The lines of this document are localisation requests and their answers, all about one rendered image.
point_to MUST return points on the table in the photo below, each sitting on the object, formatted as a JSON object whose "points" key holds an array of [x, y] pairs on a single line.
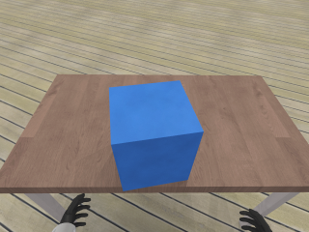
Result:
{"points": [[249, 143]]}

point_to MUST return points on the carton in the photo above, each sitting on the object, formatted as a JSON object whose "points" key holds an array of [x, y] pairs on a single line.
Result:
{"points": [[154, 133]]}

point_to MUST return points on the robot left hand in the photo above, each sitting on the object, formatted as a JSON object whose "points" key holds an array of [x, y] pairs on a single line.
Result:
{"points": [[71, 215]]}

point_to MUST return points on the robot right hand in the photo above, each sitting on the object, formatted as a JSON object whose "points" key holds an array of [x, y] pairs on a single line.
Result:
{"points": [[258, 221]]}

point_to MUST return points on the left robot forearm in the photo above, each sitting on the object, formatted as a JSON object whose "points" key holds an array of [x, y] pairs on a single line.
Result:
{"points": [[65, 227]]}

